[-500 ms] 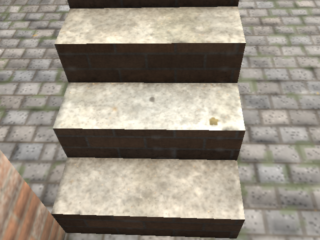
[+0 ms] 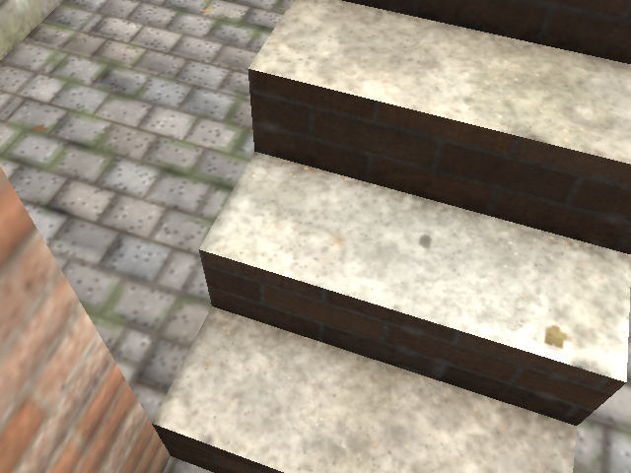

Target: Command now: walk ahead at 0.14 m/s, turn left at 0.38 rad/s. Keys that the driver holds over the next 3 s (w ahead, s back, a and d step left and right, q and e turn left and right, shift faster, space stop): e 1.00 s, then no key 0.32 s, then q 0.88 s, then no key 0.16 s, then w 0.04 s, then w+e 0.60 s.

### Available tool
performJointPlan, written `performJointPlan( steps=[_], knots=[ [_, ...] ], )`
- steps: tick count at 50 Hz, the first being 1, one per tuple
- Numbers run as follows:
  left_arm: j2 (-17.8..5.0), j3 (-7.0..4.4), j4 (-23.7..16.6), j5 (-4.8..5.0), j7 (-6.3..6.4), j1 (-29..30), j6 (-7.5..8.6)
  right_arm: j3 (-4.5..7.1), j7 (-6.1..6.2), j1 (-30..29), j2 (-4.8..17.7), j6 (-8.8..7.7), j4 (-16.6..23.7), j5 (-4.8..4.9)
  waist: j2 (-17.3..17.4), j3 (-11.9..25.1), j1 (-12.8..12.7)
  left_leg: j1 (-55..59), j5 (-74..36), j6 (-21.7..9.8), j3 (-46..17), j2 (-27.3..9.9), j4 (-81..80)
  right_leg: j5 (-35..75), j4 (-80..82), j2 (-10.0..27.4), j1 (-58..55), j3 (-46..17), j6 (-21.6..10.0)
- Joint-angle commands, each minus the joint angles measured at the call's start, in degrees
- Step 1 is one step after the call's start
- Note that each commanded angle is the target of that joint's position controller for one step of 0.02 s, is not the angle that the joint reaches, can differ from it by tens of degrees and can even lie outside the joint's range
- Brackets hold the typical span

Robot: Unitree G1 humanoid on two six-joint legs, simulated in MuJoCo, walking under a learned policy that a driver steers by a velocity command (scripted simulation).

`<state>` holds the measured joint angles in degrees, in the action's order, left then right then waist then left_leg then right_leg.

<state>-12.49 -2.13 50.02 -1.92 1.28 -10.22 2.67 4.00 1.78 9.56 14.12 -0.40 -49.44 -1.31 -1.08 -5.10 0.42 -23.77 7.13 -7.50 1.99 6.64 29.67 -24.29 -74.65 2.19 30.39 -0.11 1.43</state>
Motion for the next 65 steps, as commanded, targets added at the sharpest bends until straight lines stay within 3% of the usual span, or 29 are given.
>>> performJointPlan(
  steps=[1,8,10,13,14,15,16,17,19,20,22,24,29,34,35,36,37,38,39,41,43,52,58,59,60,61,62,63,65],
  knots=[
    [-4.11,-1.13,-0.91,-0.09,0.50,-10.10,-1.70,1.21,0.94,2.41,6.14,0.01,4.32,-0.44,2.01,12.31,-1.47,9.18,-33.74,-8.29,-15.28,-17.21,-9.68,4.24,-0.03,0.13,0.31,-1.05,0.32],
    [0.04,0.23,1.19,1.25,0.66,-10.58,-4.73,-1.80,2.00,2.88,0.89,1.42,3.73,-2.25,10.23,11.64,0.49,3.63,0.51,-1.61,-9.68,-14.82,-16.56,4.94,22.59,-0.46,-15.44,1.53,-0.05],
    [-1.92,-0.18,-0.25,1.26,1.06,-7.85,-5.22,-1.45,2.32,2.70,3.08,1.96,4.10,-2.04,9.34,8.23,1.54,3.80,10.92,-2.59,-12.77,-16.73,-17.79,1.86,26.77,-1.35,-15.32,2.09,-1.00],
    [-1.74,-0.31,-2.04,1.51,0.89,-5.95,-4.33,-0.67,2.84,1.74,6.14,2.34,4.70,-0.77,4.18,4.96,0.60,8.52,11.39,-2.69,-14.75,-18.22,-14.49,0.36,41.21,-2.55,-15.18,3.08,-2.62],
    [-6.54,-2.30,-3.44,3.51,1.81,-1.25,-4.14,-0.09,3.19,-3.04,6.72,1.70,6.70,2.24,4.25,2.72,-0.01,8.34,16.35,-1.96,-16.79,-17.43,-14.29,5.34,44.71,-1.02,-12.49,1.59,-2.90],
    [-6.49,-2.30,-3.84,3.10,2.36,-2.67,-4.08,0.22,3.52,-1.97,7.16,1.23,6.56,2.91,4.38,3.05,-0.57,8.34,18.14,-0.90,-16.49,-17.04,-12.78,6.20,48.70,-0.79,-13.30,0.68,-4.31],
    [-7.28,-2.56,-3.20,2.42,2.48,-6.47,-4.05,0.44,3.71,-1.03,6.85,0.68,6.86,2.44,2.30,4.27,-1.07,5.97,16.82,0.29,-14.89,-15.52,-8.89,9.76,48.85,1.24,-16.09,-2.33,-5.79],
    [-11.31,-3.94,-2.57,2.17,2.61,-8.50,-3.99,0.57,3.67,0.05,5.40,0.18,8.24,1.49,-6.59,4.31,0.13,1.69,16.61,3.51,-7.38,-9.87,-4.32,11.68,49.14,6.21,-16.09,-11.50,-10.04],
    [-9.39,-3.77,-5.26,0.75,2.60,-5.03,-2.49,1.07,3.48,-6.48,4.25,-0.41,9.21,0.55,-16.04,1.82,-2.71,-3.59,18.07,8.57,-1.93,-2.53,19.10,20.39,58.14,15.82,-13.19,-26.96,-17.95],
    [-9.10,-3.84,-6.29,0.13,2.81,-3.73,-1.57,1.71,3.15,-5.22,4.60,0.17,8.71,1.03,-14.21,3.25,-2.02,-6.96,24.73,10.03,-4.47,-2.25,32.45,28.93,56.93,16.18,-14.54,-26.66,-19.66],
    [-10.53,-4.62,-7.86,2.33,2.86,-1.18,-0.74,1.76,2.19,-3.83,4.28,0.64,8.95,1.08,-3.98,5.12,-0.03,-13.14,22.51,11.16,-6.97,-4.14,38.72,38.15,52.73,13.16,-19.88,-22.22,-16.57],
    [-9.57,-4.38,-9.57,2.36,2.28,-0.57,-1.47,0.64,2.10,-6.57,2.27,0.24,9.83,0.41,-1.16,8.92,-0.93,-13.37,19.58,12.18,-5.41,-4.78,32.64,42.39,51.10,10.40,-24.24,-19.95,-14.38],
    [-12.25,-5.19,-11.37,2.47,2.50,-2.23,-2.72,-0.17,0.88,-11.24,2.71,-1.17,11.97,2.11,-6.02,12.95,-3.22,-6.61,15.59,12.17,-4.24,-3.62,15.59,45.96,49.63,8.42,-27.83,-21.20,-13.74],
    [-12.20,-5.14,-15.27,3.34,1.92,2.53,-3.65,0.75,-0.37,-6.18,6.00,-1.93,11.54,2.44,-11.14,12.70,-0.70,4.47,7.65,8.86,-3.29,-2.22,-3.29,37.17,49.19,5.64,-23.93,-25.04,-11.43],
    [-11.41,-4.91,-16.28,3.61,2.09,3.39,-3.77,1.28,-0.63,-3.68,6.95,-2.17,10.81,2.03,-9.83,13.00,0.42,10.96,0.93,7.49,-3.57,-3.93,-9.27,30.17,47.90,3.92,-19.78,-24.48,-9.29],
    [-8.95,-4.27,-17.07,3.09,2.21,2.42,-3.82,2.22,-0.64,-1.13,9.74,-2.14,10.42,0.91,-3.42,14.56,0.29,20.84,-4.43,4.05,-10.14,-12.27,-10.56,16.80,40.39,0.76,-10.37,-21.11,-6.29],
    [-6.42,-3.70,-18.77,2.47,1.83,0.11,-3.11,3.37,-0.56,-0.53,15.10,-1.48,10.90,-0.87,14.50,13.42,-2.27,26.52,-20.75,-4.93,-26.49,-26.84,-10.73,-8.24,27.84,-9.49,6.20,-10.70,-2.60],
    [-12.57,-5.45,-19.47,1.87,1.46,1.71,-2.21,3.00,-1.02,-0.52,12.40,-1.97,12.05,-2.23,14.66,13.03,-0.74,20.70,-23.41,-11.96,-30.68,-33.52,-12.85,-13.13,12.38,-6.12,8.98,-9.60,0.37],
    [-15.32,-6.62,-18.42,2.55,0.83,0.37,-2.29,2.38,-0.82,-3.92,9.59,-2.29,13.19,-2.12,9.50,11.28,-2.31,17.19,-19.91,-10.07,-24.57,-29.79,-12.85,-8.81,5.56,-4.41,7.91,-10.01,0.98],
    [-13.28,-6.51,-16.59,2.32,0.80,-1.63,-3.57,1.66,-0.35,-8.84,6.80,-2.20,14.54,-0.23,6.35,9.51,-3.87,15.09,-15.60,-4.89,-14.60,-22.38,-11.50,-1.29,0.10,-3.84,8.28,-8.10,2.66],
    [-10.51,-5.63,-18.04,2.49,0.43,0.23,-3.96,1.49,0.47,-7.61,7.17,-1.86,14.50,-0.04,6.09,8.67,-2.68,13.25,-16.87,-5.06,-9.32,-20.16,-12.14,3.70,-1.13,-3.88,8.04,-5.48,3.81],
    [-5.92,-2.85,-21.75,2.08,-0.11,5.46,-3.66,3.14,1.23,-1.81,11.49,-0.65,11.33,0.96,9.46,11.08,0.64,16.96,-12.85,-6.48,-4.80,-23.46,-14.13,2.62,22.48,0.25,0.27,-0.64,3.19],
    [-5.81,-3.16,-19.76,2.00,-0.77,-0.35,-3.42,2.67,0.26,-1.64,10.70,-0.71,8.32,2.12,10.16,11.48,-1.65,15.63,-10.22,-3.25,-3.78,-22.22,-9.78,11.10,49.89,-2.69,-15.09,2.99,-2.96],
    [-6.58,-3.40,-19.21,1.67,-0.79,-1.70,-3.42,2.15,0.12,0.93,9.20,-0.86,6.97,2.52,8.37,11.98,-1.75,12.84,-7.35,-0.24,-2.53,-20.57,-8.16,15.96,55.53,-2.92,-21.42,2.34,-4.57],
    [-8.27,-3.74,-19.52,1.15,-0.48,-3.36,-3.36,1.17,-0.22,1.49,6.46,-1.34,6.86,1.52,3.15,14.41,-1.35,5.60,0.34,4.31,0.47,-17.42,-2.65,26.07,54.72,2.91,-31.14,-4.83,-6.28],
    [-10.64,-3.65,-20.69,0.46,0.08,-3.92,-3.57,-0.37,-1.07,0.70,2.91,-2.12,8.30,-1.27,-10.19,15.51,-0.20,-6.46,20.38,9.17,4.86,-12.70,7.46,45.34,50.66,14.00,-38.18,-15.66,-10.59],
    [-10.58,-3.79,-20.34,-0.90,-0.22,-3.58,-3.00,0.71,-0.28,-2.61,6.20,-2.15,8.94,-0.36,-12.28,14.55,-3.30,-6.90,27.39,11.44,0.21,-11.04,14.19,37.31,54.53,18.68,-27.18,-19.94,-18.67],
    [-9.27,-3.24,-20.81,-1.31,-0.55,-0.22,-1.89,1.61,0.10,-3.63,9.18,-1.43,8.50,0.66,-9.46,11.75,-2.52,-5.88,25.94,12.00,-2.32,-11.49,20.54,32.33,56.65,16.14,-22.98,-17.74,-18.46],
    [-7.87,-2.48,-19.98,-0.26,-0.53,3.96,-0.51,2.18,0.67,-0.30,9.00,0.15,5.70,0.71,-8.59,9.96,-0.16,-3.61,20.56,12.62,-3.63,-11.36,25.06,29.86,57.49,11.57,-17.75,-12.02,-14.79]
  ],
)
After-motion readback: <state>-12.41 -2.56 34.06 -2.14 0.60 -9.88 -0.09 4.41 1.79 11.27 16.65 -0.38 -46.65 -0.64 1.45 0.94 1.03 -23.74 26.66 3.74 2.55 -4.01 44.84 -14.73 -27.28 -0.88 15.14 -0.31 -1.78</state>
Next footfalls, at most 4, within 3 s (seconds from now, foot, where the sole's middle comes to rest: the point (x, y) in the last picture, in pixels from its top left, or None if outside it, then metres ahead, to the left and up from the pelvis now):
0.32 right None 0.02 -0.12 -0.76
0.72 left None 0.06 0.11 -0.76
1.20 right None -0.09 -0.11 -0.76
1.52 left None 0.00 0.11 -0.76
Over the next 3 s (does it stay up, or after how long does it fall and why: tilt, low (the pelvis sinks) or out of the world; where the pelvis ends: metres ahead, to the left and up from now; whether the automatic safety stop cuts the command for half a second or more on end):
stays up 0.00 -0.04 0.00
